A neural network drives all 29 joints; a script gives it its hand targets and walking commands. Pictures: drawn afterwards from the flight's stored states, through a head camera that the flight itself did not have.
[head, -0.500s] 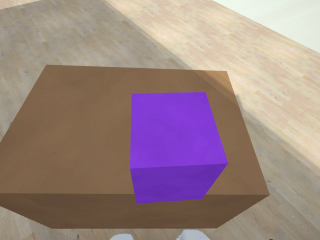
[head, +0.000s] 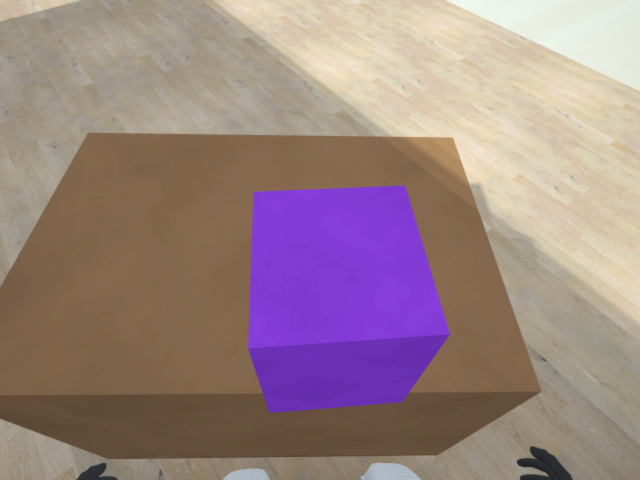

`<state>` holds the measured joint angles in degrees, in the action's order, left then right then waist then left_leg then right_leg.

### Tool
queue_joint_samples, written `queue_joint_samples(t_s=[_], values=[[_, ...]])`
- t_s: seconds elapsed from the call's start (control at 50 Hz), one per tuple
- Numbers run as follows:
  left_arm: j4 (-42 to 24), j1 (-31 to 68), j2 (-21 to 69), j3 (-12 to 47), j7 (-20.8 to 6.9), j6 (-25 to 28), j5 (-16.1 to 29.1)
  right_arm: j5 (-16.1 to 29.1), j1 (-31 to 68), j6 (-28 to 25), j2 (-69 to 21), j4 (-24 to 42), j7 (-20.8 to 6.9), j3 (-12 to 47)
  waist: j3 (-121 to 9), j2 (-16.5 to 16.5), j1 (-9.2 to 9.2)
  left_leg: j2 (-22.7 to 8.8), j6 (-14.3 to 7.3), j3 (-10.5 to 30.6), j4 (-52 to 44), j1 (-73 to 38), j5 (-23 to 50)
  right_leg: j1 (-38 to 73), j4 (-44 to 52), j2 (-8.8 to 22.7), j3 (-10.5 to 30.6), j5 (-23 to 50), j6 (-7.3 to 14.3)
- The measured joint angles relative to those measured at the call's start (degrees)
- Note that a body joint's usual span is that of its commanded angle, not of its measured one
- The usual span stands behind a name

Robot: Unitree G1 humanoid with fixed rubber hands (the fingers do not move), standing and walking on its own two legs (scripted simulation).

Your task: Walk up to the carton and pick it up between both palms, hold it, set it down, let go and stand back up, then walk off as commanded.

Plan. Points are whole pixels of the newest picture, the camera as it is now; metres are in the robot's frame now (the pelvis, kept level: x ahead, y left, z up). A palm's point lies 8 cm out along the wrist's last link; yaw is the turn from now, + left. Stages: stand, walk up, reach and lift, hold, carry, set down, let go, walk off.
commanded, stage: walk up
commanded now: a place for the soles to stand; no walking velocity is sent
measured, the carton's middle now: (333, 305) +0.33 -0.01 -0.02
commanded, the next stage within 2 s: reach and lift in 1.62 s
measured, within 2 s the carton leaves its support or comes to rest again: neither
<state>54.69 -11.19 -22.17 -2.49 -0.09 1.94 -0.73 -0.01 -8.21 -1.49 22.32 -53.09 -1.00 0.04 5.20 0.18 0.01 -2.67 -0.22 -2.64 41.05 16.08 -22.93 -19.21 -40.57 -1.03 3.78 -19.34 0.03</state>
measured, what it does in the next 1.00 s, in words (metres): steps on the spot: left foot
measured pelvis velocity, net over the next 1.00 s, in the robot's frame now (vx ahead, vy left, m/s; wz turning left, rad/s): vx -0.06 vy -0.04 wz -0.03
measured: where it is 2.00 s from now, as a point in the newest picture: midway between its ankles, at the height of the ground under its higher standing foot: outside the picture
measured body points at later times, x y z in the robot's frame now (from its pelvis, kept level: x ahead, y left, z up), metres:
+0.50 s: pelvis -0.03 -0.04 +0.00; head +0.00 -0.05 +0.45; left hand +0.06 +0.26 -0.11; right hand +0.07 -0.37 -0.11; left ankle -0.05 +0.10 -0.69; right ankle +0.03 -0.13 -0.72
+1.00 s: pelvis -0.06 -0.04 +0.00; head -0.04 -0.03 +0.45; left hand +0.03 +0.26 -0.13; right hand +0.01 -0.36 -0.11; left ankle -0.04 +0.09 -0.72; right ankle -0.02 -0.16 -0.72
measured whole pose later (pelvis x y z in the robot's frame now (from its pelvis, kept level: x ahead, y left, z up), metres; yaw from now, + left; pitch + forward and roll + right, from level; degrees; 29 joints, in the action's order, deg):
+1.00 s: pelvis -0.06 -0.04 +0.00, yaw -2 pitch -4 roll +0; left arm 56.7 -9.5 -21.1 -2.5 -1.7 -0.4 -1.0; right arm 0.0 -11.2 -0.9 21.3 -54.3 0.8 0.0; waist 6.1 2.0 0.0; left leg -2.8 -0.1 -2.4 38.1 15.0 -19.6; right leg -18.0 -37.8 -2.0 2.8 -16.5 1.5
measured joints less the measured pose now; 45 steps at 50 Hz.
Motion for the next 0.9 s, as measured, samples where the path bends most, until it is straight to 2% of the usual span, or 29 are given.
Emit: queue_joint_samples(t_s=[0.16, 0.28, 0.32, 0.4, 0.54, 0.58, 0.64, 0.7, 0.76, 0.8, 0.86, 0.9], values=[[0.2, 0.6, 0.0, 0.0, 0.0, -1.9, 0.0, 0.0, -0.1, 0.0, 0.5, 0.0, 0.2, 0.0, 0.0, 0.1, -0.01, -0.2, 0.0, 0.0, 0.0, -0.1, 0.2, -0.3, -0.7, -0.2, 0.0, 0.1, 0.0], [-0.4, 0.9, -0.1, 0.0, -0.1, -4.2, 0.0, 0.0, -0.6, 0.0, 1.4, 0.0, 1.3, 0.0, 0.0, 1.2, 0.00, -0.3, 0.0, -0.1, 0.0, -0.4, 0.6, -2.0, -4.8, -0.3, 0.0, -0.3, 0.0], [-0.4, 0.9, 0.0, 0.0, -0.5, -4.1, -0.1, 0.0, -0.1, 0.3, 1.7, 0.0, 1.4, 0.0, 0.2, 1.5, 0.01, -0.6, 0.1, -0.3, 0.2, -0.2, 0.7, -1.5, -3.7, -0.5, 0.0, -1.7, 0.9], [-0.8, 0.9, 0.7, 0.0, -1.1, -3.8, -0.3, 0.0, 0.8, 1.6, 2.3, 0.0, 1.8, 0.0, 0.9, 1.4, 0.04, 0.2, 0.1, -0.2, 5.5, 1.1, -7.6, -1.5, -2.8, -1.0, 0.0, 0.3, 2.3], [-2.3, 0.9, 0.9, 0.0, -1.1, -3.7, -0.3, 0.0, -0.2, 1.8, 2.3, 0.0, 1.8, 0.0, 0.9, 1.4, -0.01, 1.2, 0.1, -0.1, 8.2, 1.9, -8.1, -1.8, 2.3, -1.9, -0.3, 4.8, 2.5], [-2.3, 1.1, 0.9, 0.0, -1.1, -3.8, -0.3, 0.0, -1.1, 1.7, 2.1, 0.0, 1.8, 0.0, 0.9, 1.4, -0.06, 1.2, 0.1, 0.0, 4.3, 0.7, -6.5, -2.1, 2.6, -2.2, -0.6, 5.5, 2.5], [-2.2, 1.4, 0.9, 0.0, -1.1, -4.8, -0.3, 0.0, -2.8, 1.2, 1.2, -0.6, 1.8, 0.0, 0.9, 1.9, -0.01, 1.4, 0.1, -0.1, -2.3, -1.5, 2.4, -2.4, 1.6, -2.3, -0.7, 5.3, 2.5], [-2.0, 1.5, 0.9, 0.0, -1.2, -5.4, -0.3, 0.0, -5.0, 0.8, -0.3, -0.9, 1.8, 0.0, 0.9, 2.5, -0.02, 1.2, 0.1, 0.1, -2.3, -1.7, 2.8, -2.4, -1.7, -2.3, -0.6, -2.0, 2.5], [-0.9, 1.4, 0.5, 0.0, -1.4, -5.2, -0.3, 0.0, -5.3, 0.7, -1.2, -1.2, 1.8, 0.0, 0.8, 2.7, 0.01, 0.4, 0.1, 0.1, -2.3, -1.3, 2.7, -2.0, -4.2, -1.9, -0.5, -4.0, 2.5], [0.2, 1.4, 0.4, 0.0, -1.6, -4.8, -0.3, 0.0, -5.0, 0.6, -1.5, -1.1, 1.8, 0.0, 0.8, 3.0, 0.05, 0.4, 0.1, -0.2, -2.3, -1.0, 2.8, 0.1, -1.1, -0.8, -0.4, -3.9, 2.5], [1.8, 1.3, 0.6, 0.0, -1.6, -3.8, -0.3, 0.0, -4.1, 0.6, -1.7, -1.2, 1.8, 0.0, 0.9, 2.8, 0.01, -0.1, 0.1, -0.3, -2.3, -1.0, 2.9, 1.2, 2.6, -0.9, -0.7, 3.7, 1.9], [2.0, 1.3, 0.8, 0.0, -1.6, -3.1, -0.3, 0.0, -3.7, 0.6, -1.7, -1.2, 1.8, 0.0, 0.9, 2.5, 0.01, -0.1, 0.1, 0.1, -2.3, -1.0, 2.2, 1.2, 2.6, -1.0, -0.9, 3.4, 1.6]])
